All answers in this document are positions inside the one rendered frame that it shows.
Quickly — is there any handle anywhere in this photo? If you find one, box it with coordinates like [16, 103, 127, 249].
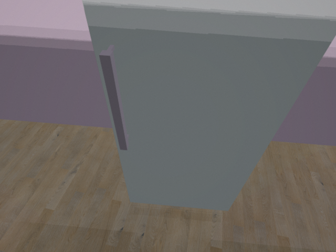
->
[99, 45, 129, 150]

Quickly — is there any fridge door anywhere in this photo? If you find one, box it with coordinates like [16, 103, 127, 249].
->
[82, 0, 336, 211]

